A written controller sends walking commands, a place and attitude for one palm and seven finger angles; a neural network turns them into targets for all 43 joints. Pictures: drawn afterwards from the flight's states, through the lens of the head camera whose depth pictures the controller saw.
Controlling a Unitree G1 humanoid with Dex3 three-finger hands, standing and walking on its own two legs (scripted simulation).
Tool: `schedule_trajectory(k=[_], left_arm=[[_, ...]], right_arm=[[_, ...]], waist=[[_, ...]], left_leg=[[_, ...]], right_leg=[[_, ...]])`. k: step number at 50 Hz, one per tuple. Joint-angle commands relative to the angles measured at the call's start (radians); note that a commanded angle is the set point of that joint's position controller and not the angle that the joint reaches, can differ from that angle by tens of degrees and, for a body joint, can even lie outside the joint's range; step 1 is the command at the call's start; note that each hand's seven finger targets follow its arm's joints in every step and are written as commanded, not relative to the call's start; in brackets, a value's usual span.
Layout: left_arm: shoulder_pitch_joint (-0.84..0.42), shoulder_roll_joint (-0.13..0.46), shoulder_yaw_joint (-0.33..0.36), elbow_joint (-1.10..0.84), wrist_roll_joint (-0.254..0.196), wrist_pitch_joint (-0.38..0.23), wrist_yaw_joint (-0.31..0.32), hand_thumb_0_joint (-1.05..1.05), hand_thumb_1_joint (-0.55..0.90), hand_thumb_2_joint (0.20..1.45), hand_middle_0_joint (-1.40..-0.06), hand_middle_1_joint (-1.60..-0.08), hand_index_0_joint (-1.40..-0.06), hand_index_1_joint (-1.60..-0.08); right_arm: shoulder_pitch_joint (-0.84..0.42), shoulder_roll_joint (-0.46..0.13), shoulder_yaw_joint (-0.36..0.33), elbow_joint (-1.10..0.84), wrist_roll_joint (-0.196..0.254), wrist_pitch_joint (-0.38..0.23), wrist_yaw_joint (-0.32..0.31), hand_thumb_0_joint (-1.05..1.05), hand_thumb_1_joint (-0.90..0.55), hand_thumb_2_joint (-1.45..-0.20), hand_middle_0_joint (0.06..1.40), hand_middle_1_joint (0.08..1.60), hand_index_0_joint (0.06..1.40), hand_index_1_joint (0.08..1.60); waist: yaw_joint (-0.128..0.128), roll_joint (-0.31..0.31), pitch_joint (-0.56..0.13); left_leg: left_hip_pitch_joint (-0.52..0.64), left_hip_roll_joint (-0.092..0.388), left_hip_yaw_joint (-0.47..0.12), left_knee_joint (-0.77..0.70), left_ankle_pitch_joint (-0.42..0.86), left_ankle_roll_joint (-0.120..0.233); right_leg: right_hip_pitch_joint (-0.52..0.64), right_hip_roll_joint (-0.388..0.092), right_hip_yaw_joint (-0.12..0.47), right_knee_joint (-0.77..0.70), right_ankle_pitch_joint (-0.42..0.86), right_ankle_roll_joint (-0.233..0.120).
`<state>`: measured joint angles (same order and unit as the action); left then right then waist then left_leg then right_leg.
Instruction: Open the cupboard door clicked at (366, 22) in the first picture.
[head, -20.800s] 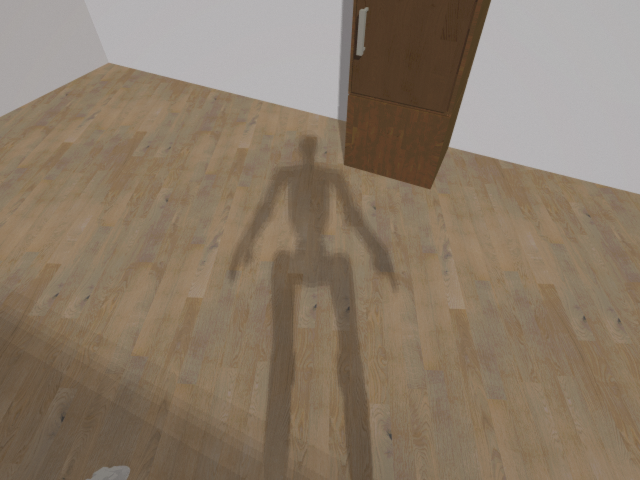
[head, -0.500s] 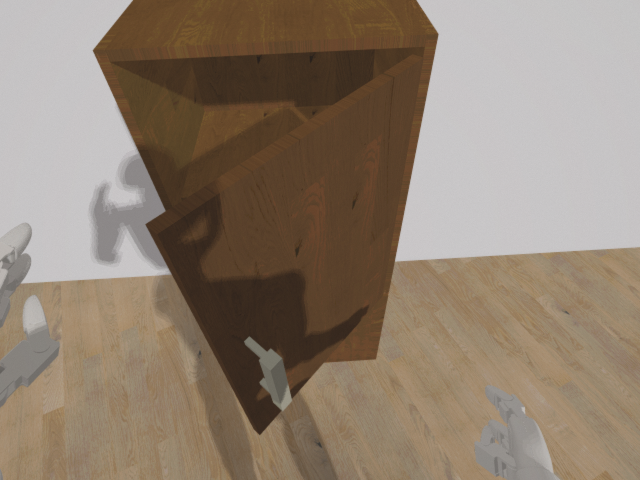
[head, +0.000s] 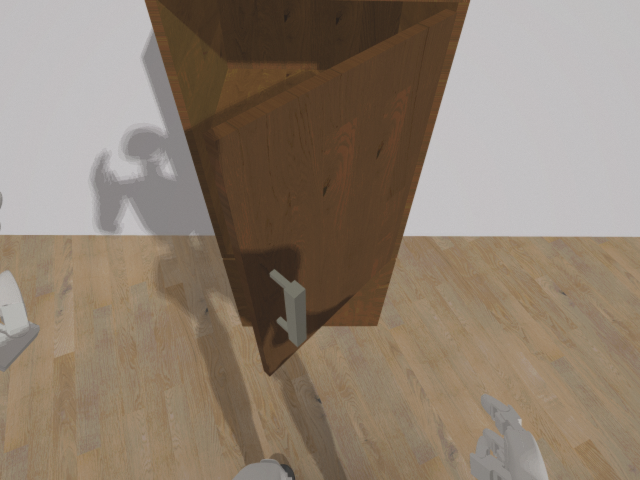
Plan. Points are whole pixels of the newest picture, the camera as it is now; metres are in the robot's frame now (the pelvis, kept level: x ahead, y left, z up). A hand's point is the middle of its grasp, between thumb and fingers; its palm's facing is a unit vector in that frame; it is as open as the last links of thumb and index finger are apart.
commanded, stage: step back with the hand held close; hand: left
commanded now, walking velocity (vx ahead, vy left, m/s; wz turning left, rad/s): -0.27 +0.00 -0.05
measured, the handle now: (287, 308) +0.37 +0.08 -0.07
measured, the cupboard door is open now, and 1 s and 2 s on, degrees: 46 46 46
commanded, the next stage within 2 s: stop stepping back and stand still in 0.38 s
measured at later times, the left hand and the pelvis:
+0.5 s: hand (14, 434) +0.13 +0.23 +0.18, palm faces +0.37 -0.81 -0.46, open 7.4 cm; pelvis -0.09 -0.01 -0.01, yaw -5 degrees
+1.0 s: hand (3, 478) +0.10 +0.23 +0.16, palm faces +0.39 -0.82 -0.42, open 7.4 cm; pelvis -0.12 -0.02 +0.01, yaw -5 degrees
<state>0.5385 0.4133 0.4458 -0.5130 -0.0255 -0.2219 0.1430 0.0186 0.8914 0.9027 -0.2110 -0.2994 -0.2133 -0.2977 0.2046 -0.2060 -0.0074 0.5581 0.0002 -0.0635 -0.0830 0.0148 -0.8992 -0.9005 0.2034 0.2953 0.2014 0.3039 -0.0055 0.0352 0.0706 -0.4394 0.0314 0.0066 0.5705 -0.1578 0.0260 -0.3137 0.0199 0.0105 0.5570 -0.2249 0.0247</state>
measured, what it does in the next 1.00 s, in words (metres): walks backwards: right foot, then left foot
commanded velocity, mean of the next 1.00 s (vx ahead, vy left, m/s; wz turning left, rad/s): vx -0.11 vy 0.03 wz -0.03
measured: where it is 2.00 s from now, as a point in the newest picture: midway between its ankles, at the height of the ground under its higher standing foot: outside the picture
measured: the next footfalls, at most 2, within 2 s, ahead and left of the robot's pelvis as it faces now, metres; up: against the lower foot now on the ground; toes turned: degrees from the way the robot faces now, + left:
right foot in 0.46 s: -0.15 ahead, -0.11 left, +0.00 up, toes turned -6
left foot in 0.58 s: +0.03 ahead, +0.08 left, +0.00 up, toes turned -3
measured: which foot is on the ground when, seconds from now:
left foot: down 0.00-0.46, up 0.48-0.56, down 0.58-0.78, up 0.80-0.92, down 0.94-1.00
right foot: down 0.00-0.20, up 0.22-0.44, down 0.46-1.00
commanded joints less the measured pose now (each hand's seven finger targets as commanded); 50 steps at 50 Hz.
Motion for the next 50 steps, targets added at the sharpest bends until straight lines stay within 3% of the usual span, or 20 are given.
schedule_trajectory(k=[1, 4, 6, 8, 10, 11, 13, 19, 23, 25, 28, 30, 32, 34, 36, 38, 40, 43, 48, 50], left_arm=[[-0.001, 0.175, 0.134, -0.224, -0.01, -0.07, 0.026, 0.0, 0.9, 0.9, -0.2, -0.3, -0.2, -0.3], [-0.052, 0.177, 0.095, -0.224, -0.014, -0.062, 0.045, 0.0, 0.9, 0.9, -0.2, -0.3, -0.2, -0.3], [-0.109, 0.175, 0.077, -0.217, -0.012, -0.048, 0.05, 0.0, 0.9, 0.9, -0.2, -0.3, -0.2, -0.3], [-0.132, 0.196, 0.096, -0.217, -0.014, -0.052, 0.047, 0.0, 0.9, 0.9, -0.2, -0.3, -0.2, -0.3], [-0.112, 0.205, 0.141, -0.211, 0.004, -0.073, 0.043, 0.0, 0.9, 0.9, -0.2, -0.3, -0.2, -0.3], [-0.113, 0.195, 0.156, -0.231, 0.011, -0.077, 0.039, 0.0, 0.9, 0.9, -0.2, -0.3, -0.2, -0.3], [-0.086, 0.191, 0.155, -0.23, 0.002, -0.078, 0.034, 0.0, 0.9, 0.9, -0.2, -0.3, -0.2, -0.3], [-0.025, 0.159, 0.083, -0.282, -0.054, -0.059, 0.036, 0.0, 0.9, 0.9, -0.2, -0.3, -0.2, -0.3], [-0.127, 0.281, 0.144, -0.256, -0.032, -0.1, 0.04, 0.0, 0.9, 0.9, -0.2, -0.3, -0.2, -0.3], [-0.163, 0.257, 0.106, -0.215, -0.021, -0.074, 0.035, 0.0, 0.9, 0.9, -0.2, -0.3, -0.2, -0.3], [-0.018, 0.228, 0.134, -0.158, -0.039, -0.014, 0.028, 0.0, 0.9, 0.9, -0.2, -0.3, -0.2, -0.3], [0.009, 0.228, 0.132, -0.154, -0.04, -0.007, 0.02, 0.0, 0.9, 0.9, -0.2, -0.3, -0.2, -0.3], [0.053, 0.215, 0.126, -0.193, -0.048, -0.01, 0.018, 0.0, 0.9, 0.9, -0.2, -0.3, -0.2, -0.3], [0.068, 0.211, 0.138, -0.223, -0.042, -0.01, 0.024, 0.0, 0.9, 0.9, -0.2, -0.3, -0.2, -0.3], [0.089, 0.21, 0.136, -0.237, -0.037, -0.015, 0.026, 0.0, 0.9, 0.9, -0.2, -0.3, -0.2, -0.3], [0.133, 0.212, 0.135, -0.2, -0.039, -0.014, 0.028, 0.0, 0.9, 0.9, -0.2, -0.3, -0.2, -0.3], [0.07, 0.209, 0.136, -0.184, -0.033, -0.016, 0.043, 0.0, 0.9, 0.9, -0.2, -0.3, -0.2, -0.3], [-0.082, 0.184, 0.085, -0.109, -0.007, -0.039, 0.054, 0.0, 0.9, 0.9, -0.2, -0.3, -0.2, -0.3], [-0.117, 0.179, 0.065, -0.088, -0.004, -0.05, 0.042, 0.0, 0.9, 0.9, -0.2, -0.3, -0.2, -0.3], [-0.088, 0.198, 0.088, -0.144, -0.004, -0.057, 0.033, 0.0, 0.9, 0.9, -0.2, -0.3, -0.2, -0.3]], right_arm=[[-0.091, -0.132, -0.054, -0.15, -0.001, -0.078, -0.01, 0.0, -0.9, -0.9, 0.2, 0.3, 0.2, 0.3], [-0.057, -0.114, -0.057, -0.084, -0.008, -0.06, 0.0, 0.0, -0.9, -0.9, 0.2, 0.3, 0.2, 0.3], [-0.066, -0.11, -0.05, -0.076, -0.008, -0.048, 0.0, 0.0, -0.9, -0.9, 0.2, 0.3, 0.2, 0.3], [-0.097, -0.136, -0.046, -0.095, -0.005, -0.048, -0.013, 0.0, -0.9, -0.9, 0.2, 0.3, 0.2, 0.3], [-0.134, -0.158, -0.049, -0.111, -0.008, -0.061, -0.022, 0.0, -0.9, -0.9, 0.2, 0.3, 0.2, 0.3], [-0.132, -0.143, -0.059, -0.116, -0.013, -0.073, -0.019, 0.0, -0.9, -0.9, 0.2, 0.3, 0.2, 0.3], [-0.124, -0.129, -0.077, -0.095, -0.019, -0.092, 0.01, 0.0, -0.9, -0.9, 0.2, 0.3, 0.2, 0.3], [-0.098, -0.109, -0.051, -0.05, -0.023, -0.109, 0.045, 0.0, -0.9, -0.9, 0.2, 0.3, 0.2, 0.3], [-0.107, -0.085, -0.034, -0.034, -0.032, -0.073, 0.027, 0.0, -0.9, -0.9, 0.2, 0.3, 0.2, 0.3], [-0.138, -0.105, -0.045, -0.061, -0.008, -0.082, 0.011, 0.0, -0.9, -0.9, 0.2, 0.3, 0.2, 0.3], [-0.102, -0.114, -0.022, -0.086, 0.007, -0.048, -0.009, 0.0, -0.9, -0.9, 0.2, 0.3, 0.2, 0.3], [-0.086, -0.14, -0.03, -0.092, 0.01, -0.057, -0.002, 0.0, -0.9, -0.9, 0.2, 0.3, 0.2, 0.3], [-0.089, -0.125, -0.022, -0.102, -0.008, -0.071, 0.007, 0.0, -0.9, -0.9, 0.2, 0.3, 0.2, 0.3], [-0.103, -0.129, -0.022, -0.108, -0.014, -0.08, 0.007, 0.0, -0.9, -0.9, 0.2, 0.3, 0.2, 0.3], [-0.102, -0.13, -0.027, -0.128, -0.011, -0.074, 0.002, 0.0, -0.9, -0.9, 0.2, 0.3, 0.2, 0.3], [-0.075, -0.123, -0.044, -0.122, -0.006, -0.065, 0.007, 0.0, -0.9, -0.9, 0.2, 0.3, 0.2, 0.3], [-0.058, -0.132, -0.051, -0.082, -0.011, -0.054, 0.01, 0.0, -0.9, -0.9, 0.2, 0.3, 0.2, 0.3], [-0.041, -0.119, -0.032, -0.05, -0.009, -0.086, -0.004, 0.0, -0.9, -0.9, 0.2, 0.3, 0.2, 0.3], [-0.05, -0.154, -0.056, -0.057, 0.001, -0.119, -0.014, 0.0, -0.9, -0.9, 0.2, 0.3, 0.2, 0.3], [-0.042, -0.132, -0.037, -0.053, -0.003, -0.116, -0.006, 0.0, -0.9, -0.9, 0.2, 0.3, 0.2, 0.3]], waist=[[0.006, 0.009, -0.127], [-0.014, -0.191, -0.138], [-0.026, -0.183, -0.114], [-0.015, -0.028, -0.057], [0.001, 0.273, -0.105], [0.01, 0.293, -0.163], [0.014, 0.166, -0.193], [0.011, 0.234, -0.233], [0.0, -0.124, -0.202], [-0.002, -0.259, -0.239], [-0.014, -0.048, -0.256], [0.002, 0.048, -0.291], [0.011, 0.165, -0.26], [0.01, 0.182, -0.152], [-0.008, 0.159, -0.121], [-0.012, -0.068, -0.108], [-0.008, -0.165, -0.065], [-0.023, -0.076, -0.063], [0.005, -0.062, -0.089], [0.0, 0.06, -0.155]], left_leg=[[-0.067, 0.03, -0.031, -0.127, -0.408, 0.009], [0.219, -0.06, 0.039, 0.233, -0.204, -0.047], [0.269, -0.052, 0.022, 0.147, -0.179, -0.043], [0.143, 0.032, -0.084, -0.139, -0.259, -0.004], [-0.243, 0.249, -0.352, -0.464, -0.647, 0.091], [-0.325, 0.322, -0.412, -0.523, -0.696, 0.137], [-0.168, 0.306, -0.317, -0.416, -0.47, 0.144], [0.12, 0.206, -0.133, -0.389, -0.265, 0.015], [0.254, 0.043, 0.029, 0.15, -0.114, -0.077], [0.14, -0.024, 0.029, 0.214, -0.125, -0.061], [0.295, -0.001, 0.034, -0.057, 0.338, -0.004], [0.45, 0.114, -0.086, -0.11, 0.534, 0.049], [0.318, 0.187, -0.215, -0.266, 0.229, 0.073], [0.06, 0.161, -0.191, -0.395, -0.312, 0.047], [-0.013, 0.063, -0.076, -0.307, -0.362, -0.008], [0.116, -0.026, 0.005, 0.029, -0.199, -0.051], [0.067, -0.023, -0.035, 0.303, -0.132, -0.051], [0.061, 0.012, -0.014, 0.08, -0.123, -0.022], [0.27, 0.044, -0.041, -0.078, 0.157, 0.019], [0.277, 0.052, -0.067, -0.107, 0.317, 0.015]], right_leg=[[0.059, -0.026, 0.113, -0.138, -0.19, -0.042], [-0.275, -0.22, 0.258, -0.326, -0.224, -0.131], [-0.304, -0.189, 0.177, -0.28, -0.14, -0.101], [-0.213, -0.058, 0.085, -0.152, -0.174, -0.025], [0.165, 0.083, -0.009, 0.235, -0.136, 0.014], [0.264, 0.111, -0.002, 0.477, -0.148, 0.011], [0.117, 0.096, 0.026, 0.599, -0.232, -0.011], [0.097, 0.065, -0.072, 0.022, -0.335, -0.059], [-0.129, -0.308, 0.298, -0.352, 0.222, -0.16], [0.04, -0.235, 0.177, -0.168, 0.696, -0.094], [0.107, -0.096, 0.028, -0.014, 0.7, -0.012], [0.021, -0.008, -0.001, 0.032, 0.244, 0.02], [0.041, 0.03, -0.007, 0.048, -0.231, -0.006], [0.172, 0.026, -0.035, -0.042, -0.228, -0.037], [0.209, 0.0, -0.03, -0.175, -0.186, -0.057], [-0.043, -0.157, 0.209, -0.37, -0.445, -0.124], [-0.148, -0.298, 0.369, -0.417, -0.359, -0.201], [0.041, -0.226, 0.186, -0.257, -0.016, -0.136], [0.077, -0.093, 0.114, -0.172, 0.191, -0.031], [0.132, -0.065, 0.038, -0.093, 0.266, -0.025]])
